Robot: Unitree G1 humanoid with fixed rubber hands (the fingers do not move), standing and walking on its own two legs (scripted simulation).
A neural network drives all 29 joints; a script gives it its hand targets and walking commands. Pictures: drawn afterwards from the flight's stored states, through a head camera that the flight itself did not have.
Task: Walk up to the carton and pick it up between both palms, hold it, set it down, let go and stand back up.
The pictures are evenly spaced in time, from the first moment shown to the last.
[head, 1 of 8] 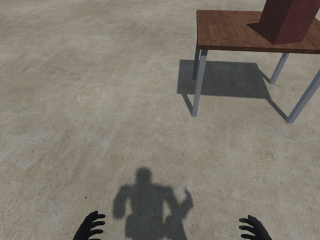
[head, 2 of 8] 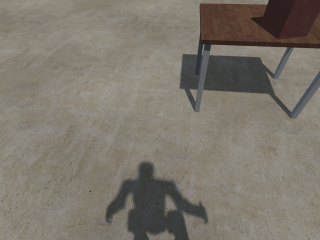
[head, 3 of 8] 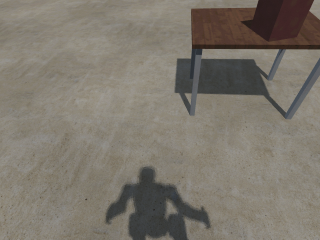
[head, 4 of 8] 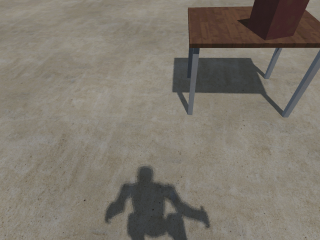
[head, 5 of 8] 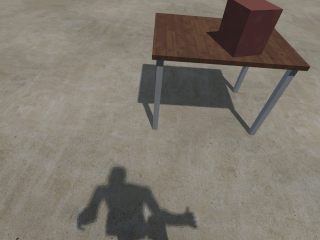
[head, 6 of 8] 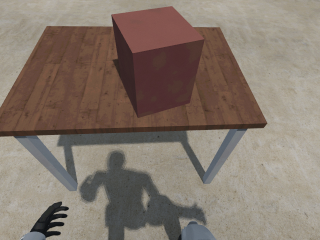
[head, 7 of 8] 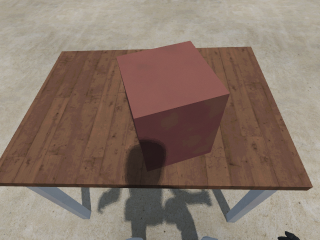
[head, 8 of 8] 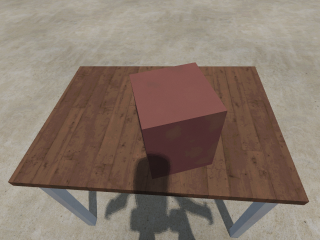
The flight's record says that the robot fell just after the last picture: no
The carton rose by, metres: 0.00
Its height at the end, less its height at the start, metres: +0.00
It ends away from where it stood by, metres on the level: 0.00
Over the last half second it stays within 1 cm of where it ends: yes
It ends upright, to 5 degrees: yes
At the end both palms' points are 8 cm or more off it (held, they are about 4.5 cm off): yes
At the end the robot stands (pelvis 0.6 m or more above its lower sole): yes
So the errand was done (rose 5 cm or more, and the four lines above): no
